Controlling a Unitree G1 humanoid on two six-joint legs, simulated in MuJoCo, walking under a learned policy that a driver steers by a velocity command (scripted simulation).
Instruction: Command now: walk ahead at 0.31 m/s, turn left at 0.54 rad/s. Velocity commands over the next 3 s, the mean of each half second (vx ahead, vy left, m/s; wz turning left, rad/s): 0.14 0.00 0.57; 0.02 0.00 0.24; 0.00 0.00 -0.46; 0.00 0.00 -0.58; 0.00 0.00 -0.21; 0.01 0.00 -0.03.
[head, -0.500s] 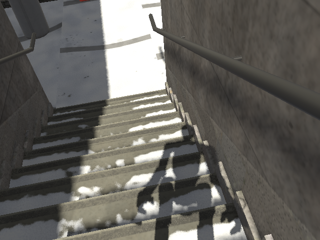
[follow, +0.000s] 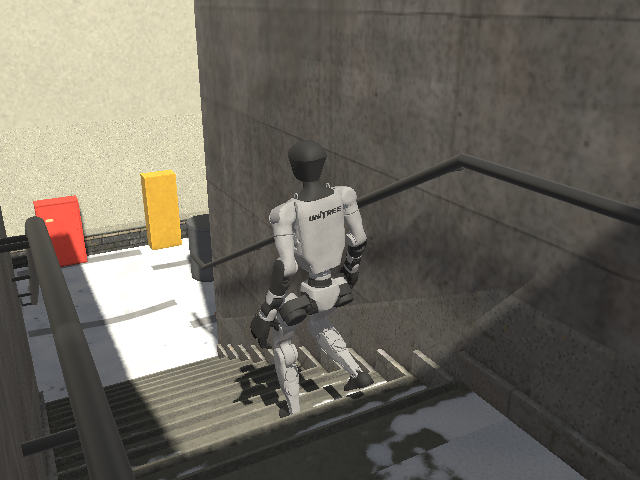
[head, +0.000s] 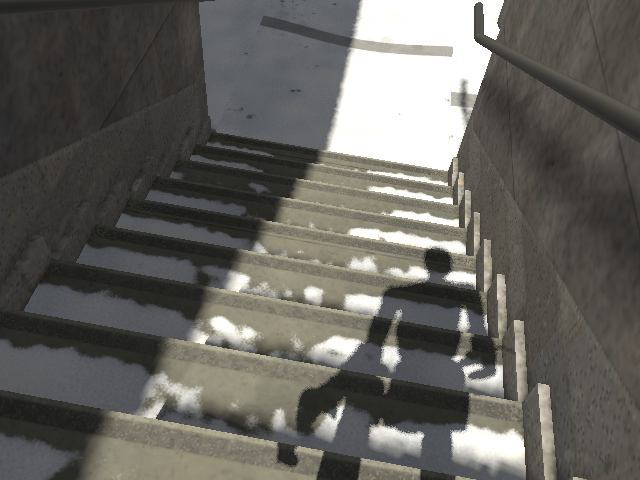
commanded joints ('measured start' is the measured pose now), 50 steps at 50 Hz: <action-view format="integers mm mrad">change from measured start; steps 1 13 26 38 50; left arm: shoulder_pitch -77 -348 76 28 17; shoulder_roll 50 -9 149 40 110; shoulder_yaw -15 -68 -24 -62 -17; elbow -124 -337 -301 -205 -130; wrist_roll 38 29 -65 -46 -31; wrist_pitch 15 56 31 20 49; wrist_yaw -10 19 -12 6 -44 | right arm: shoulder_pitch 214 256 124 -36 -41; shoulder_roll -181 -146 -147 -17 -61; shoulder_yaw -30 11 -30 30 31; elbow -29 -113 -331 -239 -137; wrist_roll -22 -5 -13 -11 27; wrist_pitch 6 31 35 105 43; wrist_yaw -39 -63 -37 -25 -40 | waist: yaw -94 -112 28 -80 -66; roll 137 118 -214 44 -98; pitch -134 -156 -152 -96 -75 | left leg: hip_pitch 381 322 -582 -497 349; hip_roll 413 186 -125 19 174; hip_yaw -661 -547 -154 -131 -32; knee -340 -142 419 914 -173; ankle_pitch -399 366 -655 -10 9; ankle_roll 160 88 -81 -176 -78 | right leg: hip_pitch -513 -421 905 368 324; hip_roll -21 98 -346 -123 -90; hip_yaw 56 38 581 185 250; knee -10 -445 -1485 -1519 -1488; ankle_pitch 211 493 696 608 798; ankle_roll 23 133 -78 -107 -117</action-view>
